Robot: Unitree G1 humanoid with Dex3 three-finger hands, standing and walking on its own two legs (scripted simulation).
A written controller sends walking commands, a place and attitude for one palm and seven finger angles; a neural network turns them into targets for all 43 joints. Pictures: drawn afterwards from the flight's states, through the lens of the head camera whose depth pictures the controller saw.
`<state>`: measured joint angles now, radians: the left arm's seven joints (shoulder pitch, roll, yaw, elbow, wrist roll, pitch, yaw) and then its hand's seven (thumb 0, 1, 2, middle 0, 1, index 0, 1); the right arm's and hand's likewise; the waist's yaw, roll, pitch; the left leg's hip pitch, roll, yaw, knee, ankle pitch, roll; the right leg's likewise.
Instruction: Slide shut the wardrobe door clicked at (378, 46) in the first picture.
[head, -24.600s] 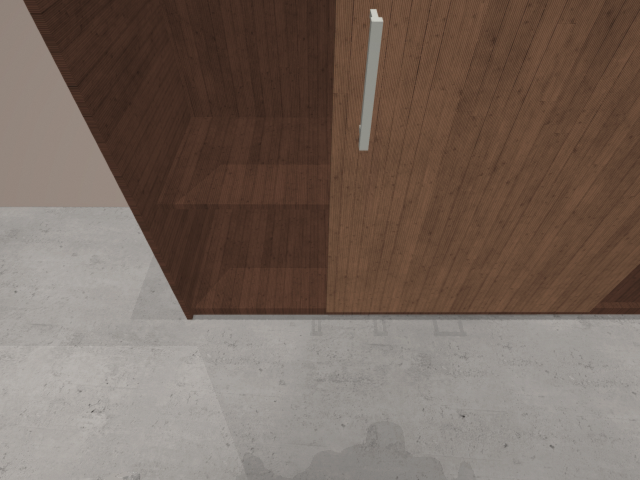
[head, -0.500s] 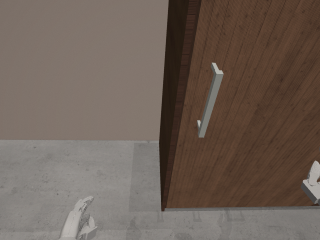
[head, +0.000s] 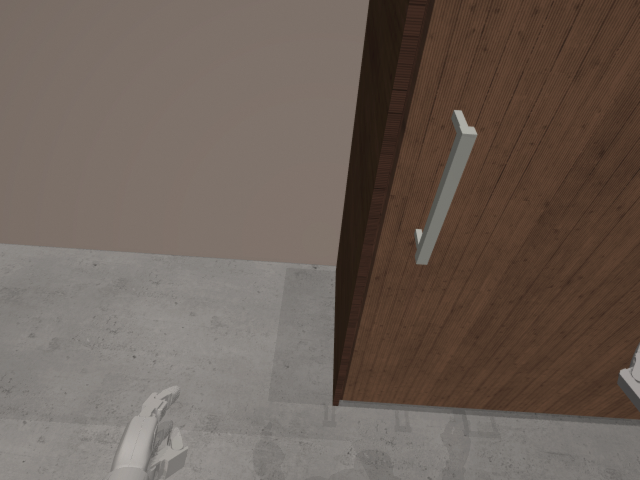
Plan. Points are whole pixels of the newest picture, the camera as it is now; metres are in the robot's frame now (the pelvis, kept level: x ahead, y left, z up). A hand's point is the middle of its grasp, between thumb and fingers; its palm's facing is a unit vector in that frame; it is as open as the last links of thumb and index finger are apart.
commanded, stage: step back with the hand held close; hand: right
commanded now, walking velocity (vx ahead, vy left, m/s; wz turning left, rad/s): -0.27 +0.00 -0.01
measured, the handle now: (438, 195) +0.47 -0.14 +0.13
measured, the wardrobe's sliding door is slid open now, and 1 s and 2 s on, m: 0.00 0.00 0.00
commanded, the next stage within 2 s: stop stepping back and stand still in 1.18 s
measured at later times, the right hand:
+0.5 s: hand out of the picture +0.13 -0.28 +0.16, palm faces +0.51 +0.76 -0.41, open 7.4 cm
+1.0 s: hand out of the picture +0.06 -0.29 +0.17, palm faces +0.57 +0.71 -0.42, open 7.4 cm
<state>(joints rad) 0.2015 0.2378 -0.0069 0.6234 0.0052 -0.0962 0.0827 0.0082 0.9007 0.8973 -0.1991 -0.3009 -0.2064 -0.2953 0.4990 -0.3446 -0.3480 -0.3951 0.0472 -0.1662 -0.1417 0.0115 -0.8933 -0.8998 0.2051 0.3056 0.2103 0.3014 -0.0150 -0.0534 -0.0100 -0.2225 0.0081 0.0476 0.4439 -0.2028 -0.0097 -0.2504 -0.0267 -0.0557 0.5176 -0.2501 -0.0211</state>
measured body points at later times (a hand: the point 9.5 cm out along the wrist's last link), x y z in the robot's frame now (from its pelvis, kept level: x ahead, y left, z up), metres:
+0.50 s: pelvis -0.06 -0.01 -0.02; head -0.07 -0.02 +0.43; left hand +0.10 +0.22 -0.10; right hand +0.10 -0.32 +0.18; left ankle +0.02 +0.13 -0.74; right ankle +0.02 -0.10 -0.74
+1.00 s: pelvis -0.12 -0.01 -0.04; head -0.12 -0.03 +0.41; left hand +0.07 +0.22 -0.11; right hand +0.02 -0.32 +0.19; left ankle +0.02 +0.12 -0.74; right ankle +0.01 -0.11 -0.74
